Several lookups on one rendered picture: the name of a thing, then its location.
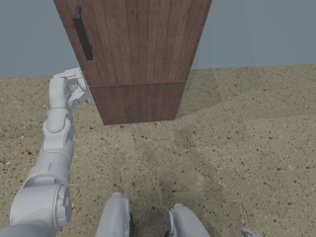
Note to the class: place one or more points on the robot left upper arm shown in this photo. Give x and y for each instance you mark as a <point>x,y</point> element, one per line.
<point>39,211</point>

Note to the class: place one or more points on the robot right thigh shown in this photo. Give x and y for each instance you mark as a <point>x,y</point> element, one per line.
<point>183,222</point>

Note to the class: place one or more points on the robot thigh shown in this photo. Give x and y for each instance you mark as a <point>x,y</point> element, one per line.
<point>115,215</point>
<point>183,222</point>

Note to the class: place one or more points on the robot left thigh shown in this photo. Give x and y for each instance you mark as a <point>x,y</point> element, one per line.
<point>115,215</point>

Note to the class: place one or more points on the cupboard door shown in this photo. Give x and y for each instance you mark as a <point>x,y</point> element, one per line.
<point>137,41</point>

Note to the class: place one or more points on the robot right hand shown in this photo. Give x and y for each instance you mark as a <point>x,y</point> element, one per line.
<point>249,233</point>

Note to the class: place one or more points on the handle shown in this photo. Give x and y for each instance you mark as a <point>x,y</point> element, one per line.
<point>80,29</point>

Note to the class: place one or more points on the robot left hand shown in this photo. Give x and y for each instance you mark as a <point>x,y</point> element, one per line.
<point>61,96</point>

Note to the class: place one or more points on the left robot forearm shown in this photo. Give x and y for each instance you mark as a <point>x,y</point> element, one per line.
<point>55,156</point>

